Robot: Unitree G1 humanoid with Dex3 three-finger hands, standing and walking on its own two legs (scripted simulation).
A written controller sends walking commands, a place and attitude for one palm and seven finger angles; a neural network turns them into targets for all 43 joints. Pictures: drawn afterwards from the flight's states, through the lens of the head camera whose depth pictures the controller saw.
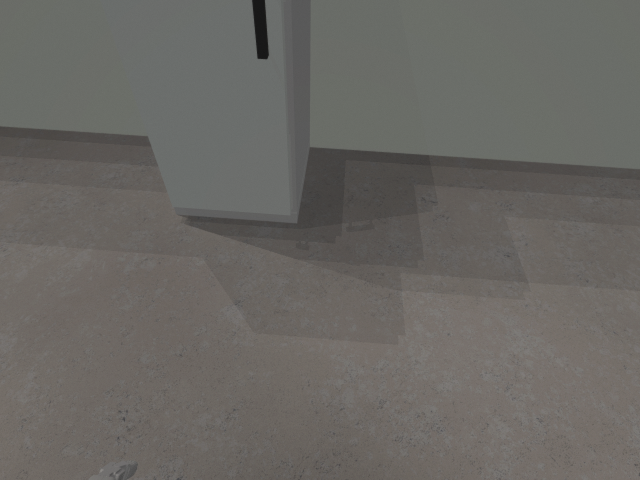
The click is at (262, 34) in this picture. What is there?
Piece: fridge door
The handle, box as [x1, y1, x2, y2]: [252, 0, 268, 58]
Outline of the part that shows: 252,0 257,57 267,58 268,51 264,0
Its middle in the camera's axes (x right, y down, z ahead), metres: -0.16 -0.62 +1.03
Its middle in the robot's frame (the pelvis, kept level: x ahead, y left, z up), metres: +1.20 +0.23 +0.13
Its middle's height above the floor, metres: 0.90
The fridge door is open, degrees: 0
